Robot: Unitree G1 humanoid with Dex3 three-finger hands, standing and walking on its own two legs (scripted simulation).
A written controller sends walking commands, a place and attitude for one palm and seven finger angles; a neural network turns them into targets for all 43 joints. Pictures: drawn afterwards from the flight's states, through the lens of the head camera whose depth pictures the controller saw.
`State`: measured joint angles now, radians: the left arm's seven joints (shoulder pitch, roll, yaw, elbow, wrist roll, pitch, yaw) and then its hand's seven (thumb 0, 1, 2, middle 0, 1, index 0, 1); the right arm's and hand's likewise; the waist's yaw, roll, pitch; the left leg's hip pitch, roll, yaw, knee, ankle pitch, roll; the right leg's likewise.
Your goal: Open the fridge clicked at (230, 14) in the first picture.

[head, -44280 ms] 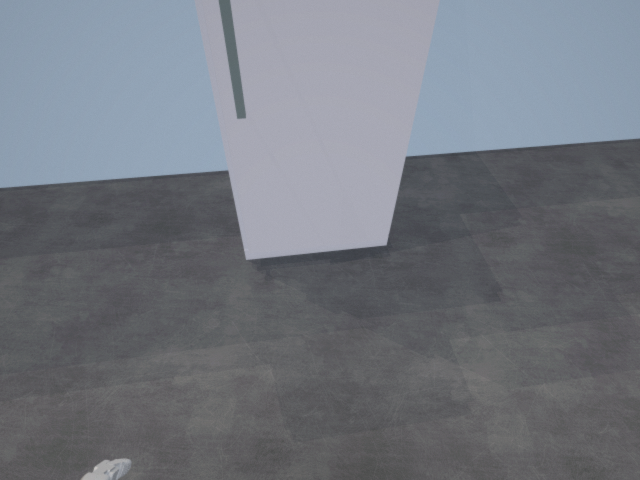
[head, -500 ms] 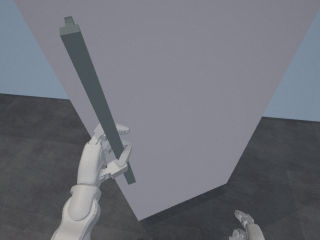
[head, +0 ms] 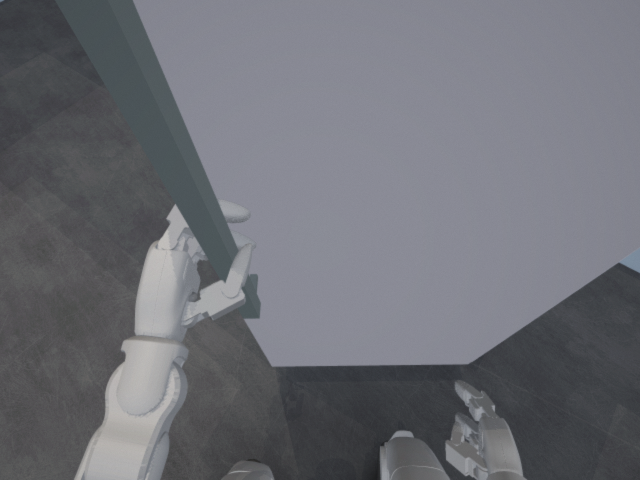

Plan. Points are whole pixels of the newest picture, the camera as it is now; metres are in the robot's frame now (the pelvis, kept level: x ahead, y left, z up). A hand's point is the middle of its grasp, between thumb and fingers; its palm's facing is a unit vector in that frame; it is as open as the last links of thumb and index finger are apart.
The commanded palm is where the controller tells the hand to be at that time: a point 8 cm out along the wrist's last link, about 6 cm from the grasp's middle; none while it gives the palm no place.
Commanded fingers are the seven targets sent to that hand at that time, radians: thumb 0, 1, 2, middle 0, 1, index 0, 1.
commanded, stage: walk backward, drawing the door open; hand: left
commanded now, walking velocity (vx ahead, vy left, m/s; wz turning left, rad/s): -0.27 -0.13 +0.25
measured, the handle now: (214, 210) +0.34 +0.13 +0.16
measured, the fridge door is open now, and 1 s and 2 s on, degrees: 37 68 85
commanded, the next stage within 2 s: stop walking and hold the door back in 1.28 s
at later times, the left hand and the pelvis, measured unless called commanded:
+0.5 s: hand (262, 384) +0.20 +0.07 +0.11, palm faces +0.42 -0.89 -0.21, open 6.4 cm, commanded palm +0.14 +0.11 +0.12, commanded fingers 0.00 0.90 0.90 -0.45 -1.40 -0.45 -1.40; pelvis -0.04 -0.17 +0.01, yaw +18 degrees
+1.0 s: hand out of the picture +0.06 -0.02 +0.11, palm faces +0.76 -0.60 -0.26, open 6.4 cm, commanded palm +0.00 -0.01 +0.11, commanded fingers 0.00 0.90 0.90 -0.45 -1.40 -0.45 -1.40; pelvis -0.04 -0.35 +0.00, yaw +38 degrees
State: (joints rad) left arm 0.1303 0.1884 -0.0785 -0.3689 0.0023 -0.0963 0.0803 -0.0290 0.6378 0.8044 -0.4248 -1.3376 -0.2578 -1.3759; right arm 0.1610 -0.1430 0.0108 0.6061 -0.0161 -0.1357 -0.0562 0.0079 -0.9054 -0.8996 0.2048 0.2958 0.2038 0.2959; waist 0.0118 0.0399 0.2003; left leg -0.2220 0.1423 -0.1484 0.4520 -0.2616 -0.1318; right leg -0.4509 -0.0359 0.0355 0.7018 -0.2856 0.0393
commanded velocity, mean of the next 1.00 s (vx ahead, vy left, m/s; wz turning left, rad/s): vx -0.19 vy -0.20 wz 0.66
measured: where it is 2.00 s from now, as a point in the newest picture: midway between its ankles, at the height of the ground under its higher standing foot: outside the picture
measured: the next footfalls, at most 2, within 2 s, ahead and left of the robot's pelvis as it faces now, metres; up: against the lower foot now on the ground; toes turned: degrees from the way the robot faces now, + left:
right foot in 0.04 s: +0.10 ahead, -0.18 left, +0.00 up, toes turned +1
left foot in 0.38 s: -0.07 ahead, -0.03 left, +0.00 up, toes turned +16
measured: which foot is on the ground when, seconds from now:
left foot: down 0.00-0.04, up 0.06-0.36, down 0.38-0.70, up 0.72-1.00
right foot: up 0.00-0.02, down 0.04-0.38, up 0.40-0.68, down 0.70-1.00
